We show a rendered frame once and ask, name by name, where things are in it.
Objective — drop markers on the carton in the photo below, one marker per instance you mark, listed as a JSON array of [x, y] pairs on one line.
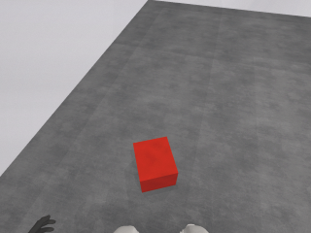
[[155, 164]]

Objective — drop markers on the robot left hand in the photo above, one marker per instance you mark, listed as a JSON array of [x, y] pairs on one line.
[[42, 222]]

